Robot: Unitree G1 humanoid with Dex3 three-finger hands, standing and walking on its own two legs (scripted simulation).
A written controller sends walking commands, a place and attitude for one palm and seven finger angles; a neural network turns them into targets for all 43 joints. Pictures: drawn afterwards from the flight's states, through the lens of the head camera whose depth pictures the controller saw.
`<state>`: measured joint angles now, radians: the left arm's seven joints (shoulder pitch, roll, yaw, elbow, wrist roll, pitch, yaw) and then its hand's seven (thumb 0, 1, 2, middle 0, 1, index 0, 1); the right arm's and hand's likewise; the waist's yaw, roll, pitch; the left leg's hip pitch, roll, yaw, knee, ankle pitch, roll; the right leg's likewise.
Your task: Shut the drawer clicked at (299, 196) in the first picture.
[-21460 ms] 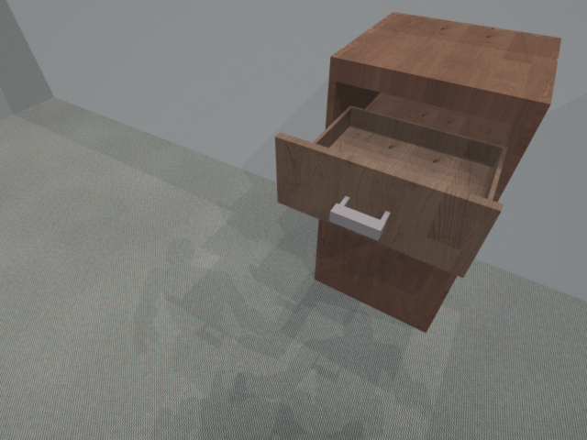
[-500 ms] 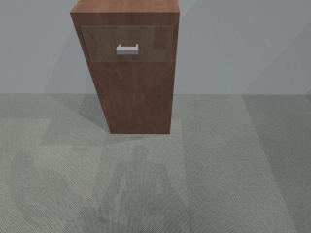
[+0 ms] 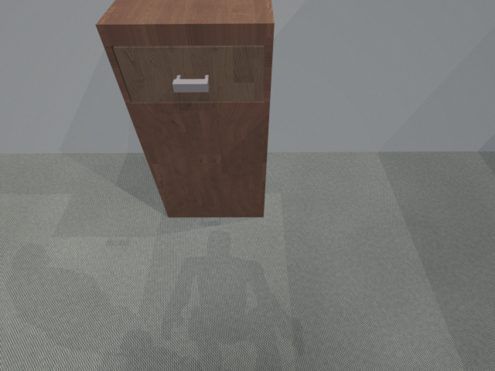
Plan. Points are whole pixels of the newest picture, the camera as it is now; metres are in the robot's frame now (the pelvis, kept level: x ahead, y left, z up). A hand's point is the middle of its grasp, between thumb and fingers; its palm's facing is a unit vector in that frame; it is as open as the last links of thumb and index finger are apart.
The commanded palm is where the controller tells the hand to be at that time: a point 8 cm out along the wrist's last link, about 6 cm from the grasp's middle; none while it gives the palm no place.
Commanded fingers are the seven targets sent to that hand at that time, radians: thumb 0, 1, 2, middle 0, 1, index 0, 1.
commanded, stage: look to check the result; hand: left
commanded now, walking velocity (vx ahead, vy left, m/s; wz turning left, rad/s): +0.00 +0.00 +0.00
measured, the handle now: (192, 81) +0.88 +0.21 -0.01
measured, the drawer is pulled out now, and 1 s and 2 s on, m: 0.00 0.00 0.00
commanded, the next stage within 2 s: stand and wait in 0.46 s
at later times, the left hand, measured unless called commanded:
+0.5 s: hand out of the picture +0.06 +0.20 -0.17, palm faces -0.01 -0.96 -0.27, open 7.4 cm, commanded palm none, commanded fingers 0.00 0.90 0.90 -0.20 -0.30 -0.20 -0.30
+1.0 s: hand out of the picture +0.07 +0.20 -0.16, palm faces -0.02 -0.96 -0.27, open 7.4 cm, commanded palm none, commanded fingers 0.00 0.90 0.90 -0.20 -0.30 -0.20 -0.30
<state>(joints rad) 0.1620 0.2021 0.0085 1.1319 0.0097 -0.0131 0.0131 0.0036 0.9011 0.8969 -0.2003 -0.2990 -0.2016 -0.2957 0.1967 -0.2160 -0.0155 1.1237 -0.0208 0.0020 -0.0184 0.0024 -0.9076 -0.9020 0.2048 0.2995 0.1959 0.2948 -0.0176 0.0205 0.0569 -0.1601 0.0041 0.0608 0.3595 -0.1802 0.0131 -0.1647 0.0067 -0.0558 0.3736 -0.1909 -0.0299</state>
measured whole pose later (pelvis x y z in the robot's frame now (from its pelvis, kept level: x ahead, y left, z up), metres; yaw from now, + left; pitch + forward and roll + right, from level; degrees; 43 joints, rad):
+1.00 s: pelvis +0.02 -0.01 +0.00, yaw -1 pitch -1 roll +0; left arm 0.16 0.23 0.01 1.15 0.01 -0.02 0.01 0.00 0.90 0.90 -0.20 -0.30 -0.20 -0.30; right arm 0.19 -0.24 -0.01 1.14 -0.02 0.00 -0.02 0.00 -0.91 -0.90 0.21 0.30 0.20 0.29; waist -0.02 0.02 0.05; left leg -0.11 0.02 0.07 0.32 -0.19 0.00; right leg -0.12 0.02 -0.05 0.32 -0.19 -0.04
